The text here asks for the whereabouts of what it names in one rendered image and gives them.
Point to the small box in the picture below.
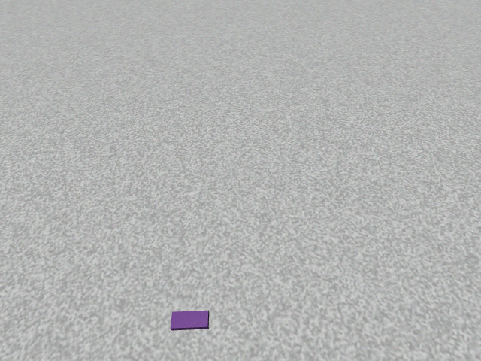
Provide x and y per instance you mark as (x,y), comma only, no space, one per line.
(185,320)

